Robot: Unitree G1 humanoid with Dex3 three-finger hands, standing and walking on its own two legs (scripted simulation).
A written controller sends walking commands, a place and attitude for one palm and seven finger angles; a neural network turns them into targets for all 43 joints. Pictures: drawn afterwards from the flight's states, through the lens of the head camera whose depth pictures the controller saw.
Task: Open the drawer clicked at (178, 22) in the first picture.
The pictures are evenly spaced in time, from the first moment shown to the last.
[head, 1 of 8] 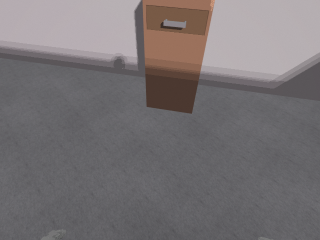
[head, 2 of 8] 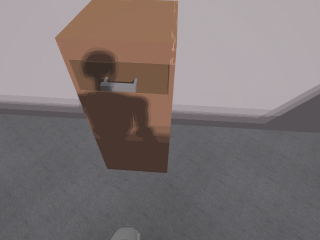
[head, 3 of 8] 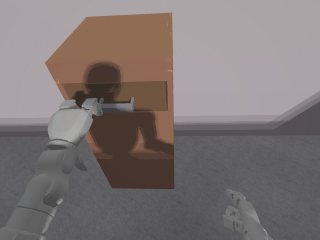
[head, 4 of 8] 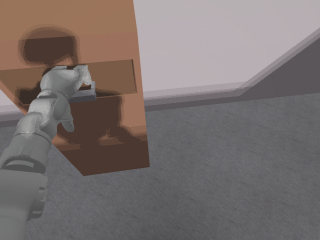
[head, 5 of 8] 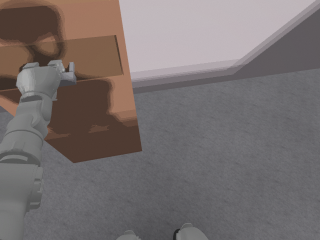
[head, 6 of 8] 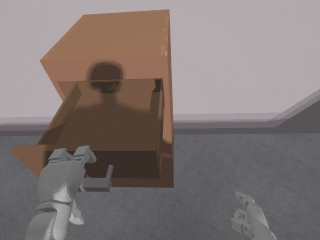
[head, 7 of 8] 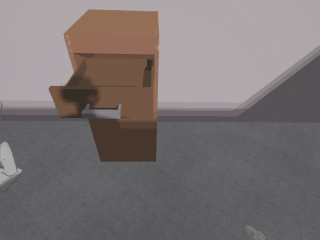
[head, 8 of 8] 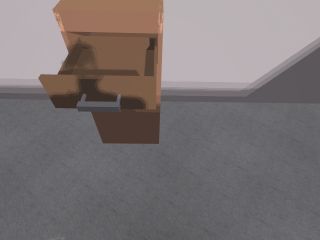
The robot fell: no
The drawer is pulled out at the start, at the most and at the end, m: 0.00 0.30 0.30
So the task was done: yes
